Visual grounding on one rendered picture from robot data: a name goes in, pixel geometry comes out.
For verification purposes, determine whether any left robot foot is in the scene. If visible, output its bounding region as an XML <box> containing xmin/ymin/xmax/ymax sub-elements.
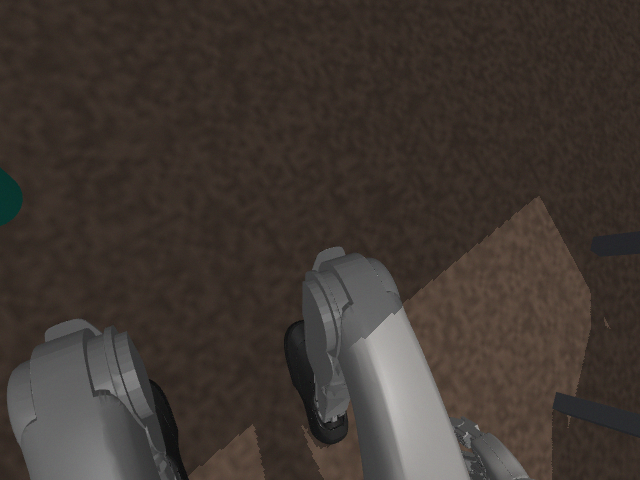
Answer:
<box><xmin>149</xmin><ymin>379</ymin><xmax>189</xmax><ymax>480</ymax></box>

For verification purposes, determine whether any right robot hand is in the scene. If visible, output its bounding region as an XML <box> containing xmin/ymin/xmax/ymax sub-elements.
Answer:
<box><xmin>449</xmin><ymin>416</ymin><xmax>530</xmax><ymax>480</ymax></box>

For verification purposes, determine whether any right robot foot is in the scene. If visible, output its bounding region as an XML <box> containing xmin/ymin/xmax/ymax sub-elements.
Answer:
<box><xmin>284</xmin><ymin>320</ymin><xmax>348</xmax><ymax>444</ymax></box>

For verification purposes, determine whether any can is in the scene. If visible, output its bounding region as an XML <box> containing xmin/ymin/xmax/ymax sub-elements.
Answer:
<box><xmin>0</xmin><ymin>168</ymin><xmax>23</xmax><ymax>226</ymax></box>

